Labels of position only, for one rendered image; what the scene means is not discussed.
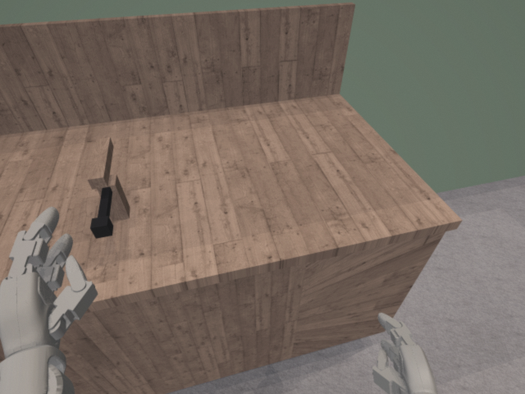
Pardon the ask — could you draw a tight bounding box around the left robot forearm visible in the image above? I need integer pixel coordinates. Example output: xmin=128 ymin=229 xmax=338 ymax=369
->
xmin=0 ymin=345 xmax=75 ymax=394

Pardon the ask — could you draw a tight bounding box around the robot right hand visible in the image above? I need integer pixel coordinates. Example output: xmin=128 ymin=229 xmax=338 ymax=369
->
xmin=372 ymin=313 xmax=438 ymax=394

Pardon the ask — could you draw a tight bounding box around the tap lever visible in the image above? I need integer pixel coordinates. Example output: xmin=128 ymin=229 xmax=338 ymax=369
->
xmin=90 ymin=187 xmax=113 ymax=239

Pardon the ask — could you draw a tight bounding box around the robot left hand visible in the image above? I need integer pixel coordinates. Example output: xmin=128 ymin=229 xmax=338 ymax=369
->
xmin=0 ymin=207 xmax=98 ymax=359

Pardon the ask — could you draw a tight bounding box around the counter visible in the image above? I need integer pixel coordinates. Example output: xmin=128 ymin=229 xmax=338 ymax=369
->
xmin=0 ymin=2 xmax=463 ymax=394

